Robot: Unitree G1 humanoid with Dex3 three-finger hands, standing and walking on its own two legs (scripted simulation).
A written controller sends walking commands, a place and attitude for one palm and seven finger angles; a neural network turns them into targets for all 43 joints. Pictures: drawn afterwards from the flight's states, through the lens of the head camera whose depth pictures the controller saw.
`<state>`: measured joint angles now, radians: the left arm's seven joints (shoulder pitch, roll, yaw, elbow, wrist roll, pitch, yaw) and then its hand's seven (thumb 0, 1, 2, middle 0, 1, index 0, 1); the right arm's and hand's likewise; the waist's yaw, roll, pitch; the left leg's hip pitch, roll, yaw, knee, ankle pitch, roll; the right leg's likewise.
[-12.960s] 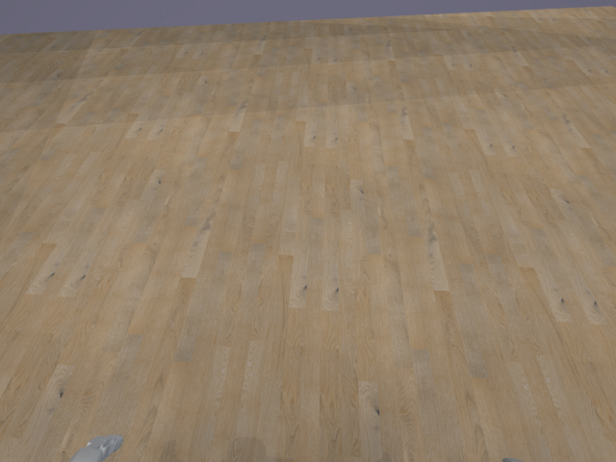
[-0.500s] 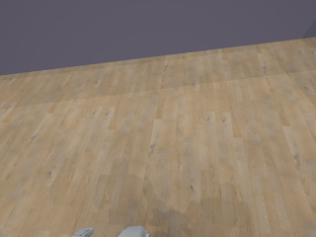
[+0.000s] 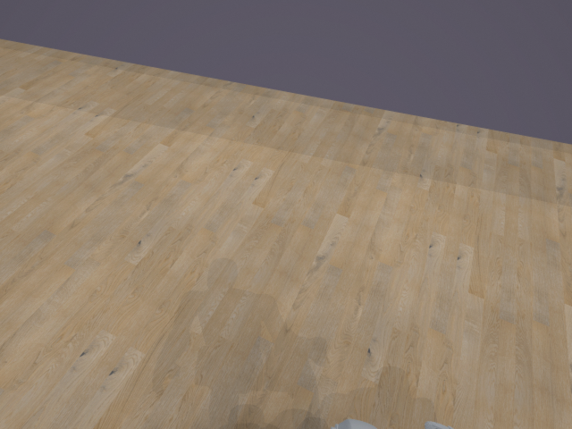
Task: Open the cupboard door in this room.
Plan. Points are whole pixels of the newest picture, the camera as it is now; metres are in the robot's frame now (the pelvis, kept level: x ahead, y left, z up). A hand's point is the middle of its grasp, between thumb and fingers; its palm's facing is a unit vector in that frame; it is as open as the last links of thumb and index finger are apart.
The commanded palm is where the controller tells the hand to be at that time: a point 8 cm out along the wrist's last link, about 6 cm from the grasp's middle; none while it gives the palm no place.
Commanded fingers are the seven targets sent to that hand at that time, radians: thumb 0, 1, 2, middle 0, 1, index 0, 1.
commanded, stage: turn or walk to find it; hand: left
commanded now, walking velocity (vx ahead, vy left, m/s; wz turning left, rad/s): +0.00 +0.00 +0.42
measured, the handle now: out of the picture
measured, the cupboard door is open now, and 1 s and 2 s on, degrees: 0 0 0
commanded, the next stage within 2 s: none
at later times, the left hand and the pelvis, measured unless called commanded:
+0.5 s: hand out of the picture +0.02 +0.15 -0.14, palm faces +0.22 -0.94 -0.27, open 7.4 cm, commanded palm none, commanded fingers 0.00 0.90 0.90 -0.20 -0.30 -0.20 -0.30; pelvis -0.04 -0.05 +0.00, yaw +13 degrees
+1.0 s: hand out of the picture -0.15 +0.21 -0.17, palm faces +0.46 -0.85 -0.23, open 7.4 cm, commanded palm none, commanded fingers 0.00 0.90 0.90 -0.20 -0.30 -0.20 -0.30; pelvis -0.09 +0.00 +0.00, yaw +25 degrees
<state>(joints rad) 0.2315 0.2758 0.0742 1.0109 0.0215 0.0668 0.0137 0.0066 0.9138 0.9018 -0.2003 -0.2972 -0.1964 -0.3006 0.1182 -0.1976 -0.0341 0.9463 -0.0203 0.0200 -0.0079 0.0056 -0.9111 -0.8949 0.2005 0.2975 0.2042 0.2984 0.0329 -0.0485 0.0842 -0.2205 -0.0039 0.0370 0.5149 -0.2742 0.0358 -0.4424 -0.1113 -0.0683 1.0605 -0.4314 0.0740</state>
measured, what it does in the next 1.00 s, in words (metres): steps on the spot, turning left: right foot, then left foot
